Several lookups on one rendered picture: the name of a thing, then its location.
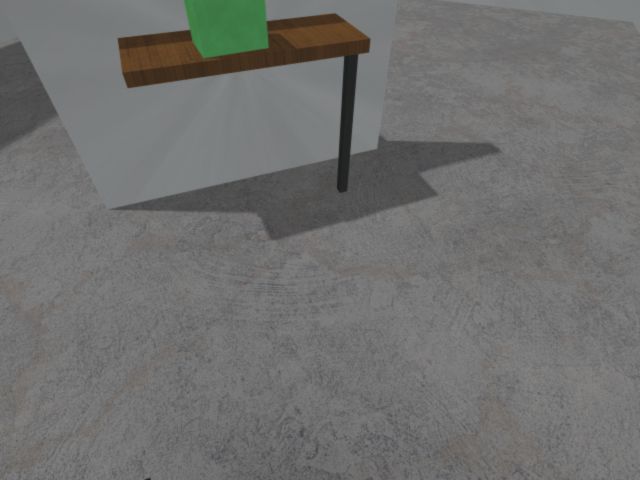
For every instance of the carton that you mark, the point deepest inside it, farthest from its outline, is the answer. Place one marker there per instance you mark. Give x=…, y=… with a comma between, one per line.
x=222, y=27

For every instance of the table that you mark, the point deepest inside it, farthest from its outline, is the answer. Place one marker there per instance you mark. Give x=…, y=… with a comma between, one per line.
x=172, y=56

